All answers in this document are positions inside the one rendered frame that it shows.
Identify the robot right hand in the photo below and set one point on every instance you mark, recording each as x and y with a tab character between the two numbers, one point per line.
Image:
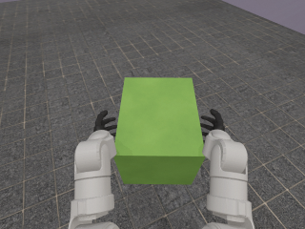
217	122

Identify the robot left hand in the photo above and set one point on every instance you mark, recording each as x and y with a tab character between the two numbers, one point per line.
100	123

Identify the carton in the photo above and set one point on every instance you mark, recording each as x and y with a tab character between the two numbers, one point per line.
158	136

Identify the right robot forearm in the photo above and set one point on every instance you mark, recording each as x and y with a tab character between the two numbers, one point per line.
228	197

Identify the left robot forearm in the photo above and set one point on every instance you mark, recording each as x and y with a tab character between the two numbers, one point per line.
93	196

